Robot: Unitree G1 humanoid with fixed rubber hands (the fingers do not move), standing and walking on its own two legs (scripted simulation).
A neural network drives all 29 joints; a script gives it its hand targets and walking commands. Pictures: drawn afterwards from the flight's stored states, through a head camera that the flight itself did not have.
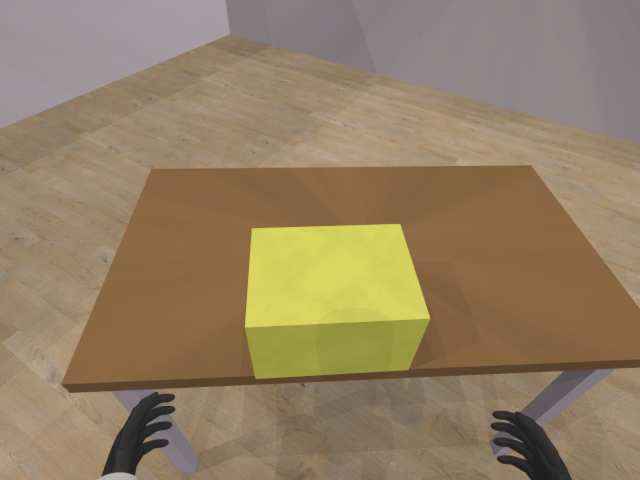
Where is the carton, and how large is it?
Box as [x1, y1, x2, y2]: [245, 224, 429, 378]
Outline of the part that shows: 399,224 252,228 245,330 255,378 408,369 429,320 429,316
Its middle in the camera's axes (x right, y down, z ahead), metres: +0.02 +0.09 +0.63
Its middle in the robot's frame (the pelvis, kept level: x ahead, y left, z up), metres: +0.41 +0.01 -0.04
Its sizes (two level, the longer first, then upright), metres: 0.247 0.186 0.152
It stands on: a table, 0.66 m high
